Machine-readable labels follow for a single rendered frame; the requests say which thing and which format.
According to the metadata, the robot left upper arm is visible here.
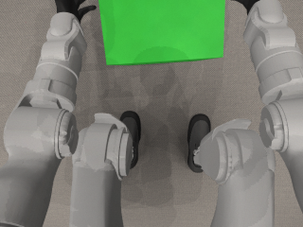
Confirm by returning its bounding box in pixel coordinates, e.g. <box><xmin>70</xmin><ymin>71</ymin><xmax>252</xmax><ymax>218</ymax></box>
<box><xmin>0</xmin><ymin>106</ymin><xmax>79</xmax><ymax>227</ymax></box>

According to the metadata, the robot left foot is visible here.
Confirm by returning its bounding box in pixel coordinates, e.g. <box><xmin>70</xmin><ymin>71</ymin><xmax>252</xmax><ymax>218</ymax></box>
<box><xmin>119</xmin><ymin>111</ymin><xmax>141</xmax><ymax>169</ymax></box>

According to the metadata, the robot right upper arm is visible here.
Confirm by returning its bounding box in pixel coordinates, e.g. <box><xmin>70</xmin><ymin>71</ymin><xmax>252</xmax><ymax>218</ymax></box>
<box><xmin>258</xmin><ymin>97</ymin><xmax>303</xmax><ymax>214</ymax></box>

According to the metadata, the robot left hand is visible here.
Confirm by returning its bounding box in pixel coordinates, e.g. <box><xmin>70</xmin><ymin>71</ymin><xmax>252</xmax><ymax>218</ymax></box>
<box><xmin>55</xmin><ymin>0</ymin><xmax>97</xmax><ymax>24</ymax></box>

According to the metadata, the left robot forearm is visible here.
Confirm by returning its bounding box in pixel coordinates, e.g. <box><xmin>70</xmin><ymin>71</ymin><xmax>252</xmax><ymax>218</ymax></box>
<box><xmin>3</xmin><ymin>12</ymin><xmax>87</xmax><ymax>152</ymax></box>

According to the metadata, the robot right hand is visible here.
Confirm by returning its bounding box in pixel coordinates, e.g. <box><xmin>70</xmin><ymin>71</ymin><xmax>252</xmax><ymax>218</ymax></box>
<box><xmin>231</xmin><ymin>0</ymin><xmax>260</xmax><ymax>15</ymax></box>

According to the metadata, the carton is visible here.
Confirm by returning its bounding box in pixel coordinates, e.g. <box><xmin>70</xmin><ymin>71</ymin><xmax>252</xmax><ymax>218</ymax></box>
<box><xmin>98</xmin><ymin>0</ymin><xmax>225</xmax><ymax>65</ymax></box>

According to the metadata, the right robot forearm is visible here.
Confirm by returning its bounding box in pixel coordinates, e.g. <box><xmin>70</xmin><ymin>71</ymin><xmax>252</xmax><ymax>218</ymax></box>
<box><xmin>242</xmin><ymin>0</ymin><xmax>303</xmax><ymax>105</ymax></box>

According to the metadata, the left robot thigh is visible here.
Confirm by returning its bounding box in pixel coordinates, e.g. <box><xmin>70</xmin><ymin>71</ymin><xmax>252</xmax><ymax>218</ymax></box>
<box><xmin>69</xmin><ymin>123</ymin><xmax>133</xmax><ymax>227</ymax></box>

